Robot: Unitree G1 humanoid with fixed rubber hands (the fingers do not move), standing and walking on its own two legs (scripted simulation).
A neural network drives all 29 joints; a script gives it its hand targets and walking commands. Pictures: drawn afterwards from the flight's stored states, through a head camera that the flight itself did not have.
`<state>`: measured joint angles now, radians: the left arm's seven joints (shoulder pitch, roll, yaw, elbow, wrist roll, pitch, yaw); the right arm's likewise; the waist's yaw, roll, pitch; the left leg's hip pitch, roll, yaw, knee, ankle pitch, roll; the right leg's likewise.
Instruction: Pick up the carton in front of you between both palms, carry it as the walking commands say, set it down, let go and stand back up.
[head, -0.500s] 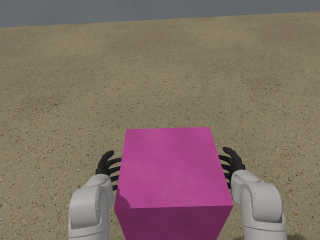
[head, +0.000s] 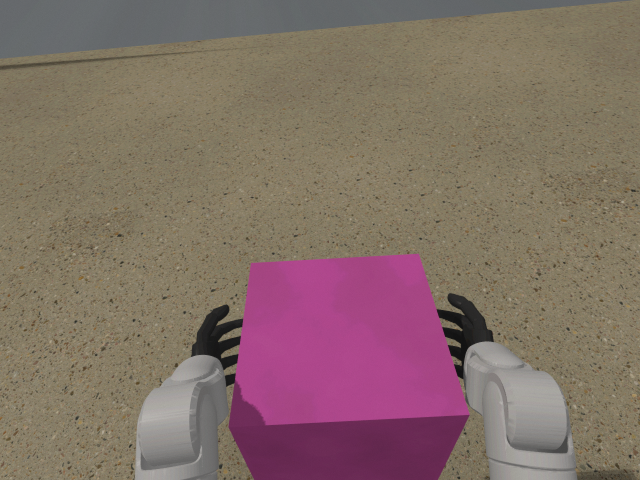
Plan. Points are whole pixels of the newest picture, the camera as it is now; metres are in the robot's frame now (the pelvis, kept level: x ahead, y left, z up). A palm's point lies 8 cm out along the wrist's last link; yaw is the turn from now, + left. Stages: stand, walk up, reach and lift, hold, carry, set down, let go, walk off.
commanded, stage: carry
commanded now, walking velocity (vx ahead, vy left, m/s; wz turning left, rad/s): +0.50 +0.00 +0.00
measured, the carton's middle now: (341, 383) +0.27 +0.00 -0.02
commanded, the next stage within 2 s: none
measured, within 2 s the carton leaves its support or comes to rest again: neither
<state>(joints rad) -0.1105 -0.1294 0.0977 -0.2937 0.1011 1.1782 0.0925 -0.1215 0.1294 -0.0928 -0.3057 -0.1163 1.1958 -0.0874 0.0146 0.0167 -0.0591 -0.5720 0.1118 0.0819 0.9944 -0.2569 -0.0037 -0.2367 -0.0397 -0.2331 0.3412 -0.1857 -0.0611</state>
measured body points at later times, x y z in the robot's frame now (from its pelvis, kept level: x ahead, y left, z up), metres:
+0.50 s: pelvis +0.33 +0.05 +0.00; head +0.35 +0.06 +0.45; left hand +0.61 +0.19 +0.06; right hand +0.59 -0.12 +0.07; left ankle +0.31 +0.12 -0.75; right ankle +0.36 -0.10 -0.69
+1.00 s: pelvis +0.60 +0.00 -0.01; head +0.64 -0.01 +0.44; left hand +0.89 +0.15 +0.06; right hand +0.88 -0.15 +0.05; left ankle +0.65 +0.13 -0.74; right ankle +0.63 -0.08 -0.75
